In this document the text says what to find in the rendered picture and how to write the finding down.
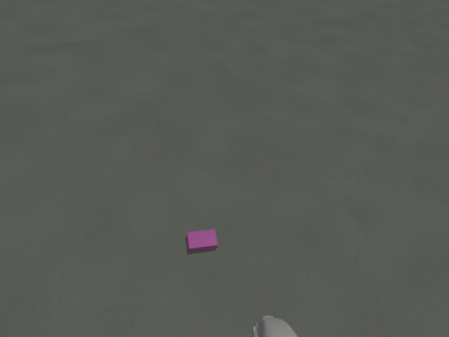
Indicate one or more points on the small box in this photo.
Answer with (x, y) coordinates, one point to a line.
(202, 240)

